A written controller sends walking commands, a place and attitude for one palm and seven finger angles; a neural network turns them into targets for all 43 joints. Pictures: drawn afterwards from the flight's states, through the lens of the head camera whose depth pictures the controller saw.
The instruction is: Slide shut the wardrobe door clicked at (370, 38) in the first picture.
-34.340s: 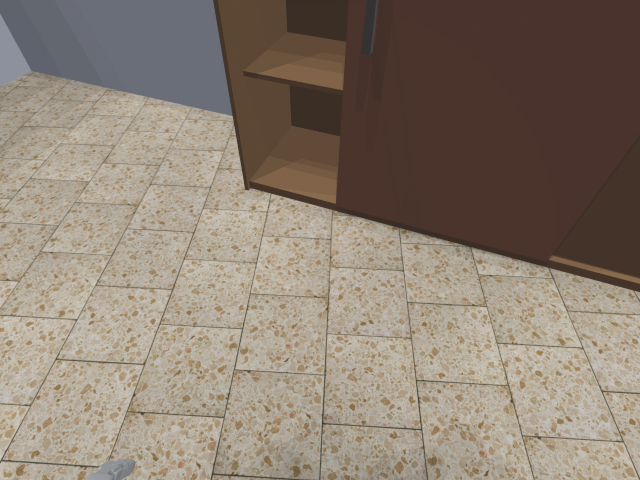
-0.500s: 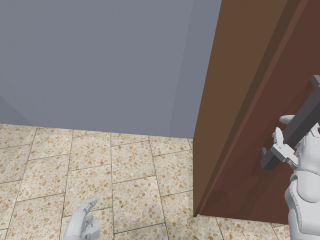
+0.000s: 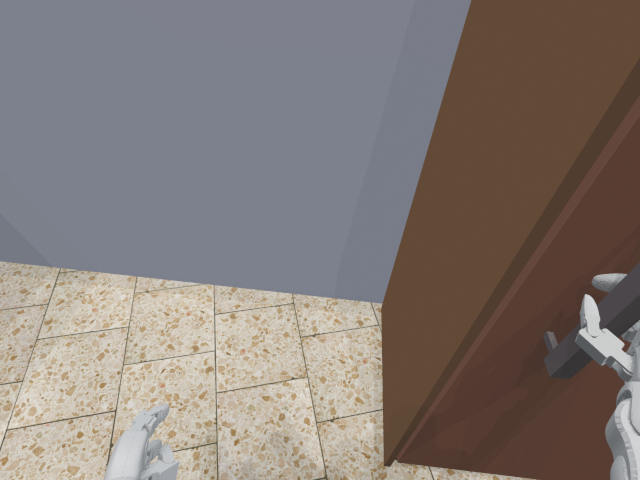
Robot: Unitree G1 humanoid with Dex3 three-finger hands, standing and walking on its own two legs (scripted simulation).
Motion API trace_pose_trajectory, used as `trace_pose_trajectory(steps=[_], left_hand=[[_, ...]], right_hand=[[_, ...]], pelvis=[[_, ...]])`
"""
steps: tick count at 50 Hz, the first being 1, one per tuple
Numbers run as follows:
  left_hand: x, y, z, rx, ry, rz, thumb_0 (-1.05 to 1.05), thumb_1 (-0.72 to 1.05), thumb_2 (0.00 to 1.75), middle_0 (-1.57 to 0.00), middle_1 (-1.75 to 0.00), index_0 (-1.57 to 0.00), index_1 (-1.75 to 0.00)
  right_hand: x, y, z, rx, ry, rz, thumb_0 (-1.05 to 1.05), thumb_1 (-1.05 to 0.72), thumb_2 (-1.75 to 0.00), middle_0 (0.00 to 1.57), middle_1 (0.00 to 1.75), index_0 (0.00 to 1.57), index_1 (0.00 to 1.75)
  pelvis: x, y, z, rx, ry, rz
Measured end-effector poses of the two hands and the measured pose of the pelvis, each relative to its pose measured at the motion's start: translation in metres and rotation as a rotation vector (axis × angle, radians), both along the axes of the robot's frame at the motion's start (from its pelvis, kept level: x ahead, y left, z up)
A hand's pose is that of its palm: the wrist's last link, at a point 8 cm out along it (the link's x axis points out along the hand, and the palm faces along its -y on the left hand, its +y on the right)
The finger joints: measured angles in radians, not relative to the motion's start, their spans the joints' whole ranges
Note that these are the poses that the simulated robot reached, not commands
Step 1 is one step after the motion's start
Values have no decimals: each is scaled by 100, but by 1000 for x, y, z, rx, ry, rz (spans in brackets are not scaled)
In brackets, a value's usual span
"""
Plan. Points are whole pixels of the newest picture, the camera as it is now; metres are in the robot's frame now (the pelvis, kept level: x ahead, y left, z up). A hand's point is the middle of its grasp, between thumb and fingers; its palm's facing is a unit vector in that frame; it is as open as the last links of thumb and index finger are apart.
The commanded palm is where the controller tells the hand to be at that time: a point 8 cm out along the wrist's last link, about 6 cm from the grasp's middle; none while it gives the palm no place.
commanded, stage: stop walking and hold the door there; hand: right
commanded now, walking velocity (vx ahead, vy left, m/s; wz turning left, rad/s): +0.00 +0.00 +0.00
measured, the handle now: (606, 299) +0.32 -0.32 +0.12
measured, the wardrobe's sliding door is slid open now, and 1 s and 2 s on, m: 0.01 0.01 0.01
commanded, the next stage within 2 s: loosen the grip on the handle in 0.06 s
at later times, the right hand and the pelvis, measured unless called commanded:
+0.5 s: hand (598, 332) +0.28 -0.30 +0.11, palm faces +0.48 +0.84 -0.25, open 11.2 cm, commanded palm +0.23 -0.32 +0.12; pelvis -0.04 +0.01 -0.01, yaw -3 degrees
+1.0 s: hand (610, 334) +0.28 -0.31 +0.10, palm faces +0.52 +0.81 -0.26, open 14.1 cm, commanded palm +0.24 -0.35 +0.12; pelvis -0.02 +0.01 -0.01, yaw -3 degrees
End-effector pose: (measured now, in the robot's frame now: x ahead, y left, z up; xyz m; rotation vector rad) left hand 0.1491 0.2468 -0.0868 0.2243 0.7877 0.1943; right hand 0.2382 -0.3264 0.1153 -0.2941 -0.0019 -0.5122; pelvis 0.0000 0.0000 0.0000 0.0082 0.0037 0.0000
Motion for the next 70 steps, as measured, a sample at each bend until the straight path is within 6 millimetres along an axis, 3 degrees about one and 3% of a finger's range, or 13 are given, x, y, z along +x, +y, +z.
trace_pose_trajectory(steps=[10, 15, 19, 27, 33, 45, 54, 70], left_hand=[[-16, -10, 1, 13, 9, -50, 2, 90, 89, -20, -30, -20, -30], [-28, -20, -5, -6, 30, -154, 2, 90, 89, -20, -30, -20, -30], [-33, -21, -9, -13, 2, -159, 2, 90, 89, -20, -30, -21, -30], [-42, -11, -15, 14, 18, -138, 2, 90, 89, -20, -30, -21, -30], [-42, 0, -17, 36, 49, -116, 2, 90, 89, -20, -30, -21, -30], [-19, 0, -17, 29, 39, -101, 2, 90, 89, -20, -30, -20, -30], [-8, -6, -14, 15, 13, -99, 1, 90, 89, -20, -30, -20, -30], [-31, 6, -25, 45, 91, -60, 1, 90, 89, -20, -30, -20, -30]], right_hand=[[1, -6, 2, -42, 13, 36, -20, -58, -74, 45, 140, 41, 140], [-1, -13, 2, 80, 21, 7, -16, -46, -69, 45, 140, 43, 140], [-3, -8, 3, 34, 48, -5, -9, -27, -60, 42, 138, 44, 140], [-2, -3, 2, 44, 18, -2, -2, 27, -33, 39, 134, 41, 136], [2, -4, 1, 41, 14, -18, -1, 46, -24, 35, 127, 37, 129], [-1, -5, 0, 39, 24, -31, -1, 54, -20, 30, 119, 37, 125], [-8, -33, 3, 38, 35, -87, -1, 55, -20, 26, 115, 31, 119], [-6, -62, 2, 28, 32, -60, -2, 55, -20, 25, 115, 34, 121]], pelvis=[[-13, -3, 0, -6, -14, -10], [-29, 4, -2, -20, -17, -34], [-39, 5, -6, -18, -20, -44], [-43, 9, -9, -13, -9, -51], [-37, 9, -10, -11, 3, -52], [-25, 9, -11, -11, 18, -53], [-21, 11, -12, -11, 25, -51], [-22, 6, -16, -4, 59, -53]])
